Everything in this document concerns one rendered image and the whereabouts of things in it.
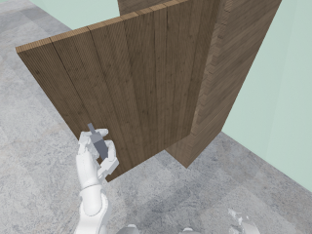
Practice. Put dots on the handle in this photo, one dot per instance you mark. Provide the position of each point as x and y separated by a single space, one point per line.
98 142

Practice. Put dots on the robot left forearm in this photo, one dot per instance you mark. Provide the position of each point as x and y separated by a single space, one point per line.
95 210

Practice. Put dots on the cupboard door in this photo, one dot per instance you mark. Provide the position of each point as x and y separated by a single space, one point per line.
138 75

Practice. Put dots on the left robot hand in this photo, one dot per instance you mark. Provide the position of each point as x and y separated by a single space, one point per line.
86 160

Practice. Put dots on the right robot hand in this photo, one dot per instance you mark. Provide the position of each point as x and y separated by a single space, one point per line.
247 226

